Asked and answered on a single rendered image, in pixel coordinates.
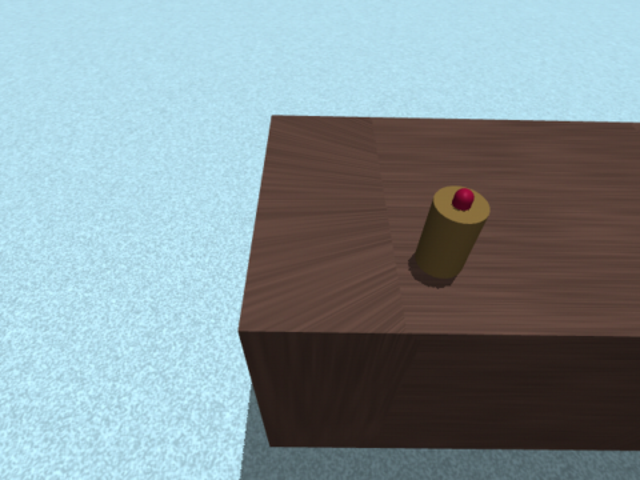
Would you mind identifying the bottle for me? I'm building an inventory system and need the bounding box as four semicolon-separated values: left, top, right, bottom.
415;186;490;279

